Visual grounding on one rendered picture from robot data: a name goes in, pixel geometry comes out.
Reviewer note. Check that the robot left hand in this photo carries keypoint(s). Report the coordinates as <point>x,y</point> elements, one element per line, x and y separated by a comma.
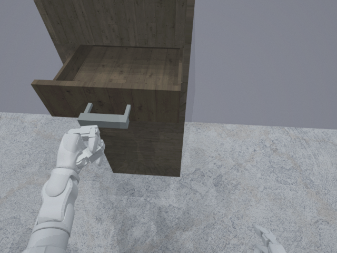
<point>73,153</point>

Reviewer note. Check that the robot left forearm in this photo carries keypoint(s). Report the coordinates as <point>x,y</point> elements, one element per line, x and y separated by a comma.
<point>54,222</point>

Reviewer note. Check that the handle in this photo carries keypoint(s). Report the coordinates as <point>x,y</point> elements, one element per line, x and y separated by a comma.
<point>104,120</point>

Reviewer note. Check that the robot right hand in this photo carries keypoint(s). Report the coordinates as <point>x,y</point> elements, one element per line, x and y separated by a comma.
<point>269,241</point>

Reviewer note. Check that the drawer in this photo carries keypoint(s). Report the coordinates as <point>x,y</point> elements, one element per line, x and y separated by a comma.
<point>110,77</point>

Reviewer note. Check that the cabinet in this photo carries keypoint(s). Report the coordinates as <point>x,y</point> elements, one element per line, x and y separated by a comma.
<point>147,148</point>

